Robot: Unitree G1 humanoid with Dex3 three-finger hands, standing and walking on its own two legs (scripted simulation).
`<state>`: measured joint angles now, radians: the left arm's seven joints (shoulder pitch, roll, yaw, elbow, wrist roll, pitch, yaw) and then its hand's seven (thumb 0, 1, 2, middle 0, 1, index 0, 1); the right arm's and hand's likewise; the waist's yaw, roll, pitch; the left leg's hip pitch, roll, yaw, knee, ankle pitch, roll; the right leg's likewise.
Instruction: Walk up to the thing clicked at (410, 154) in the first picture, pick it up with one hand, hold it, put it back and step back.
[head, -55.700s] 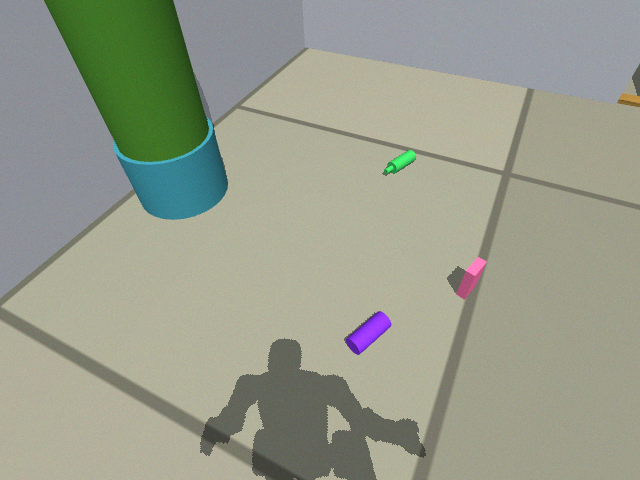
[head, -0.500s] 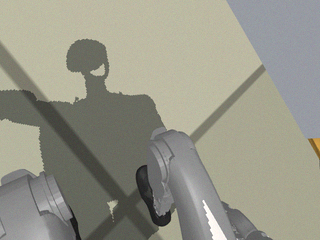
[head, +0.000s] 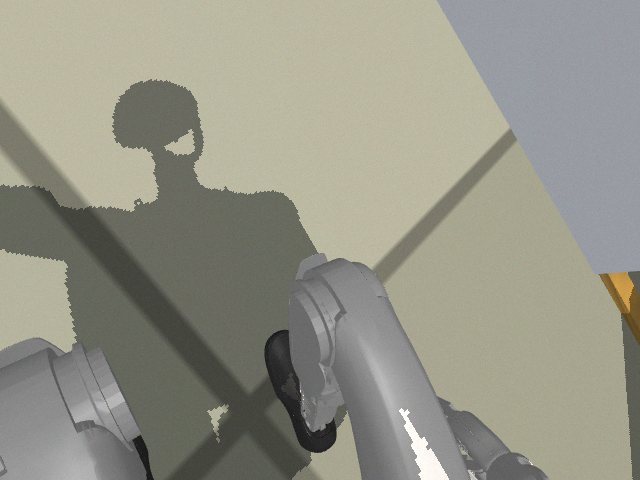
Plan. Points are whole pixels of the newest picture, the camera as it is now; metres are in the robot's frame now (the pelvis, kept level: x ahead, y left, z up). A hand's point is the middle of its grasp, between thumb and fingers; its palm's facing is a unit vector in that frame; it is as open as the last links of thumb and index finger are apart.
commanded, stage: rest palm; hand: left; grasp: from above
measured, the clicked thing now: out of the picture +0.47 +0.40 -0.27
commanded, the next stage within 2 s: close in 0.54 s
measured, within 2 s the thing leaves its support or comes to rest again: neither
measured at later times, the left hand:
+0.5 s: hand out of the picture +0.45 +0.37 -0.23, palm faces -0.46 -0.10 -0.88, open 13.9 cm
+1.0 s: hand out of the picture +0.45 +0.37 -0.23, palm faces -0.46 -0.10 -0.88, open 13.2 cm
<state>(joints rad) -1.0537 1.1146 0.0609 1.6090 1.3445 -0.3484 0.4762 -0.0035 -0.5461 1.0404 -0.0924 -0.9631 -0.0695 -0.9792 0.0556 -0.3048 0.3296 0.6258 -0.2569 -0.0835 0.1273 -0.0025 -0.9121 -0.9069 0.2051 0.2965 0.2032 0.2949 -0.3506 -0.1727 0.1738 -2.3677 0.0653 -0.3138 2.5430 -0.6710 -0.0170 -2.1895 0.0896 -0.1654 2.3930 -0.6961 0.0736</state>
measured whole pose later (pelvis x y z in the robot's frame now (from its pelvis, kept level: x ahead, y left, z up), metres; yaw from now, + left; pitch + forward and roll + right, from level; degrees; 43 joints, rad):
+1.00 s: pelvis +0.00 +0.00 +0.00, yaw -1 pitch +25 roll -15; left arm -1.06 1.14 0.04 1.62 1.33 -0.33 0.48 0.00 -0.35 0.90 -0.16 -1.00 -0.18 -0.97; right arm 0.04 -0.32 0.36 0.62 -0.26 -0.11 0.14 0.00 -0.91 -0.90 0.21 0.30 0.20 0.29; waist -0.35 -0.18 0.18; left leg -2.37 0.06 -0.33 2.55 -0.67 -0.01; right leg -2.18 0.09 -0.18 2.39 -0.69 0.07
